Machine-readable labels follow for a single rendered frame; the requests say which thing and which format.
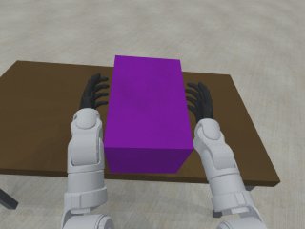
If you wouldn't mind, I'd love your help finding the robot right forearm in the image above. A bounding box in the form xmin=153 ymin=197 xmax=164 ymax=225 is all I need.
xmin=193 ymin=118 xmax=268 ymax=229

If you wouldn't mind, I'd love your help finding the right robot hand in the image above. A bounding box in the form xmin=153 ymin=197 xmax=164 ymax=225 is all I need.
xmin=185 ymin=81 xmax=214 ymax=124

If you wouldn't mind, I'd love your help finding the left robot hand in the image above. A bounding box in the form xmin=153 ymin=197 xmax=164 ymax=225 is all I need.
xmin=79 ymin=73 xmax=110 ymax=110

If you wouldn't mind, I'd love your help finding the robot right upper arm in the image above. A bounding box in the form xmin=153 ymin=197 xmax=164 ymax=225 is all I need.
xmin=216 ymin=216 xmax=267 ymax=229

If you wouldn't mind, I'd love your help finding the robot left forearm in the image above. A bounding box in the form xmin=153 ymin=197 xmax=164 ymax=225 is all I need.
xmin=60 ymin=108 xmax=108 ymax=229

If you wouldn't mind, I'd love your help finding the table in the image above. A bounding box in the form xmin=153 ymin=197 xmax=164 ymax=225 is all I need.
xmin=0 ymin=60 xmax=281 ymax=219

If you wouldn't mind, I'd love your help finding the robot left upper arm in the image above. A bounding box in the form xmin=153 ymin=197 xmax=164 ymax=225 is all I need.
xmin=63 ymin=214 xmax=114 ymax=229

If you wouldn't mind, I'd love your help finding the carton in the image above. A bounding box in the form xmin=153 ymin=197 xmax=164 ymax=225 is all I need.
xmin=103 ymin=55 xmax=193 ymax=174

